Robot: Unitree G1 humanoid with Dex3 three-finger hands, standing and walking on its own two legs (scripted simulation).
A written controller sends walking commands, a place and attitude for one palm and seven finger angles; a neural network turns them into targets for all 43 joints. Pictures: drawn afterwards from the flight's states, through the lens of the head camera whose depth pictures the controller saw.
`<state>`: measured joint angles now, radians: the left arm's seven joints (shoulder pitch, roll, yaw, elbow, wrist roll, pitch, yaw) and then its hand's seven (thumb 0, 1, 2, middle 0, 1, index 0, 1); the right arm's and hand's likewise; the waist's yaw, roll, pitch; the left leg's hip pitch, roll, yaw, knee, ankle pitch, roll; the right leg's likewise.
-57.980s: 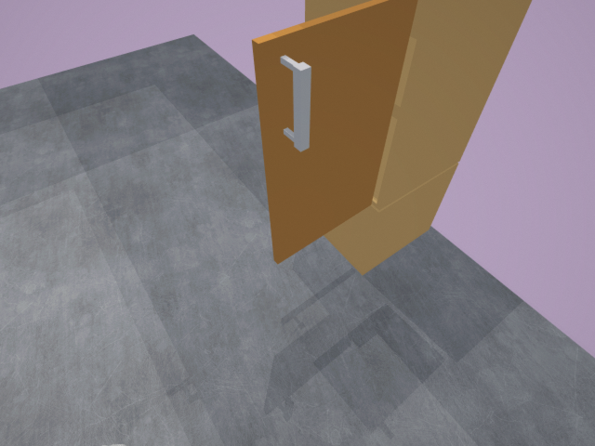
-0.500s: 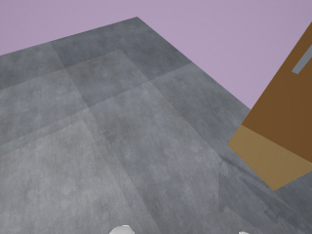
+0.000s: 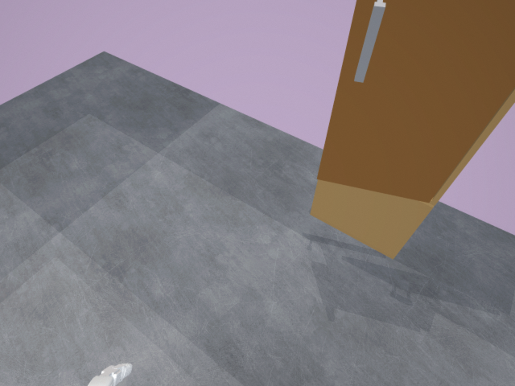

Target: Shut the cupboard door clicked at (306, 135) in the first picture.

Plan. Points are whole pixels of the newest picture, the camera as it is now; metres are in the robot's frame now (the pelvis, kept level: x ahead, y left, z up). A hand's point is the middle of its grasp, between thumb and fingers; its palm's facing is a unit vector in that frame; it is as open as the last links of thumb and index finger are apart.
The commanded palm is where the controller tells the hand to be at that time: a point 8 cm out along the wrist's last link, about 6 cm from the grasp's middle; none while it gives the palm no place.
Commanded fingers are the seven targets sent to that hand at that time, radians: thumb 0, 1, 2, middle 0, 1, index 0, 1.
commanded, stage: turn to face it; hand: left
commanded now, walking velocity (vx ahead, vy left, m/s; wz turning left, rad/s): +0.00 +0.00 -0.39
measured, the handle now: (369, 40) +0.73 -0.20 +0.15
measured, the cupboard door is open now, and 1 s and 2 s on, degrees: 19 19 19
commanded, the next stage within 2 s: take the last steps up to it in 0.38 s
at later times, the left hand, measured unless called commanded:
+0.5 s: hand out of the picture +0.11 +0.20 -0.18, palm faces -0.10 -0.98 -0.17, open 7.4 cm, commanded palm none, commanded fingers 0.00 0.90 0.90 -0.20 -0.30 -0.20 -0.30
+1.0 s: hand (219, 316) +0.26 +0.09 -0.14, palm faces -0.40 -0.90 -0.17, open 7.4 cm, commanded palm none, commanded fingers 0.00 0.90 0.90 -0.20 -0.30 -0.20 -0.30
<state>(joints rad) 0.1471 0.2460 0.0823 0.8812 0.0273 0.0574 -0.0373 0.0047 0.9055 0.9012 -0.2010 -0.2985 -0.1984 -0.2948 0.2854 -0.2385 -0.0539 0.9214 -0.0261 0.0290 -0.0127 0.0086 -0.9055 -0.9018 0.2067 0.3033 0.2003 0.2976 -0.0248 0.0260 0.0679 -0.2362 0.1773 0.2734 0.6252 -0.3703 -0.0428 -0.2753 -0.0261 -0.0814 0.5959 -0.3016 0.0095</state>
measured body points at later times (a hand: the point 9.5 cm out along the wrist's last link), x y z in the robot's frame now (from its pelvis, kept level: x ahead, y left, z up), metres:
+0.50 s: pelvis +0.04 +0.02 +0.00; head +0.06 +0.05 +0.45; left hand +0.11 +0.25 -0.16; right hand +0.08 -0.24 -0.12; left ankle +0.06 +0.11 -0.73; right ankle -0.02 -0.11 -0.71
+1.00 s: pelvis +0.09 -0.05 +0.02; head +0.11 -0.05 +0.47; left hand +0.28 +0.14 -0.13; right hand -0.10 -0.24 -0.12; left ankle +0.07 +0.11 -0.73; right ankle +0.09 -0.20 -0.70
